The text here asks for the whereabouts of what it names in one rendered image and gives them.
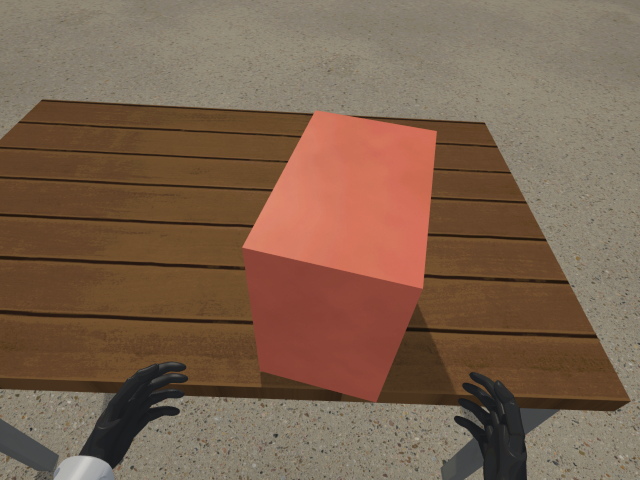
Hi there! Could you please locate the robot left hand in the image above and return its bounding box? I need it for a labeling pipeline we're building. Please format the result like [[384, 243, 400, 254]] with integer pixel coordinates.
[[78, 362, 188, 470]]

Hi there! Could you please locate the carton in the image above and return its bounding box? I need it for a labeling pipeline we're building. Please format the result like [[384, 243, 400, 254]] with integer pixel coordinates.
[[242, 110, 437, 402]]

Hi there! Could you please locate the robot right hand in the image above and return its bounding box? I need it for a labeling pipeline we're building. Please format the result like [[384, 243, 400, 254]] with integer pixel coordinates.
[[454, 372, 527, 480]]

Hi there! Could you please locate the table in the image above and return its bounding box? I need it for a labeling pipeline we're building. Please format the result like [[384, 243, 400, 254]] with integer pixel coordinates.
[[0, 99, 631, 480]]

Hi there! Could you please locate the left robot forearm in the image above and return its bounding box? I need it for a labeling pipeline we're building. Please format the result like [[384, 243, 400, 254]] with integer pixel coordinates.
[[53, 456, 114, 480]]

